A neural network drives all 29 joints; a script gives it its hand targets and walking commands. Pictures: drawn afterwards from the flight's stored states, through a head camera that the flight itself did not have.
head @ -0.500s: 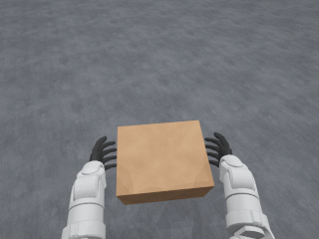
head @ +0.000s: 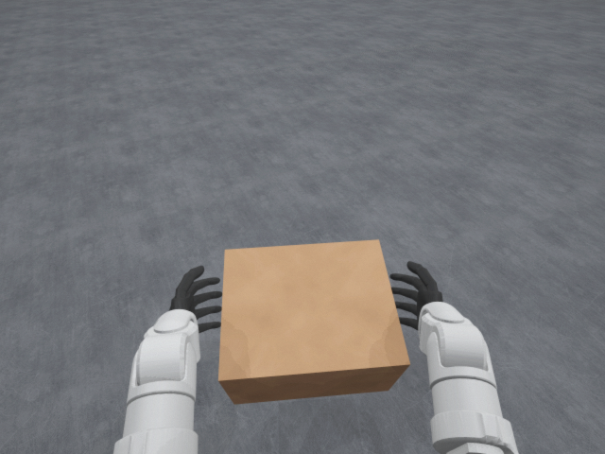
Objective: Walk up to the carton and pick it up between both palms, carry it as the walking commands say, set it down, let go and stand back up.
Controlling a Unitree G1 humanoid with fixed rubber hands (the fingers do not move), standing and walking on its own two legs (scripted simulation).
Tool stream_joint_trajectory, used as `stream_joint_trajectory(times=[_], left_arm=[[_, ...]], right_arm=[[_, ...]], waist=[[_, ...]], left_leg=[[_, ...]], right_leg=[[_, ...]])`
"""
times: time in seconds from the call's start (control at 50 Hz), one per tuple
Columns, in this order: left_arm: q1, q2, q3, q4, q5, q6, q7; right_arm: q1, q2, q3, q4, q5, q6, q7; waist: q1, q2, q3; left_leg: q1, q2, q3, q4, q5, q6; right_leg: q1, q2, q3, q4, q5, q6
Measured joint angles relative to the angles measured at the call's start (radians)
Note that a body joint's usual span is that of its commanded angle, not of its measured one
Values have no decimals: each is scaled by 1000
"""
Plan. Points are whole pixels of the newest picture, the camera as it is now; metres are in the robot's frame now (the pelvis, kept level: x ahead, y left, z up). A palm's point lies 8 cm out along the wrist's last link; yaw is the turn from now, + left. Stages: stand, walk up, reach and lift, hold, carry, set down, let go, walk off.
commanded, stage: reach and lift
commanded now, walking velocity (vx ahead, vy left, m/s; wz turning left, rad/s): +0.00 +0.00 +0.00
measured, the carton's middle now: (307, 321) +0.34 -0.01 -0.02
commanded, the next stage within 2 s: hold in 0.96 s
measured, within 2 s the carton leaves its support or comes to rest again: neither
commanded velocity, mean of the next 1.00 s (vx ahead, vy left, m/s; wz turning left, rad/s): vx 0.00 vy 0.00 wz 0.00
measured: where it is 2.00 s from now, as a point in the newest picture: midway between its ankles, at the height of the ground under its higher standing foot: outside the picture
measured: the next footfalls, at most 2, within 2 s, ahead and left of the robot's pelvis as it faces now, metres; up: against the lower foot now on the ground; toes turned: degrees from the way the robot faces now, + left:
none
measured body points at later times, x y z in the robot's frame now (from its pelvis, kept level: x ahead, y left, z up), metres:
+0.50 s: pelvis +0.01 +0.00 +0.00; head -0.02 -0.01 +0.45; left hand +0.31 +0.16 +0.04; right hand +0.32 -0.17 +0.04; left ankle +0.02 +0.12 -0.74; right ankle +0.02 -0.12 -0.74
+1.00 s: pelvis +0.00 +0.00 +0.00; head -0.04 +0.00 +0.45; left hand +0.29 +0.17 +0.04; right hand +0.30 -0.17 +0.04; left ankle +0.02 +0.12 -0.74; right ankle +0.02 -0.12 -0.74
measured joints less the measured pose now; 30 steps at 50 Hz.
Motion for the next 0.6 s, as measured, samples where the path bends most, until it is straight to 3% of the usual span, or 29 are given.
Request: stream_joint_trajectory(times=[0.46,0.6], left_arm=[[-1,0,0,4,2,-6,4],[40,8,-19,-42,2,3,2]], right_arm=[[-6,2,0,11,0,-2,-12],[55,24,24,-48,0,0,-14]], waist=[[13,-1,9],[13,-1,-10]], left_leg=[[2,0,0,-10,-1,1],[15,1,0,-29,0,1]], right_leg=[[3,0,1,-13,0,0],[16,1,1,-32,2,0]])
